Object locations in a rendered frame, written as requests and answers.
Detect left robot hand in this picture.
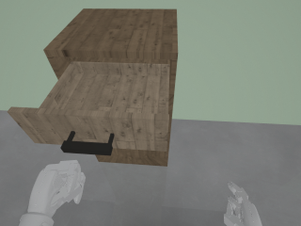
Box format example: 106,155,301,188
27,160,86,217

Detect handle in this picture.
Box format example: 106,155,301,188
60,131,115,156

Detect right robot hand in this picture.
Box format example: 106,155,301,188
224,181,262,226

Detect drawer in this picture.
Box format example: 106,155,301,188
8,61,170,152

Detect robot left forearm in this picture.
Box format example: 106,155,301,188
19,212,54,226

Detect cabinet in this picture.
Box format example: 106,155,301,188
43,8,179,167

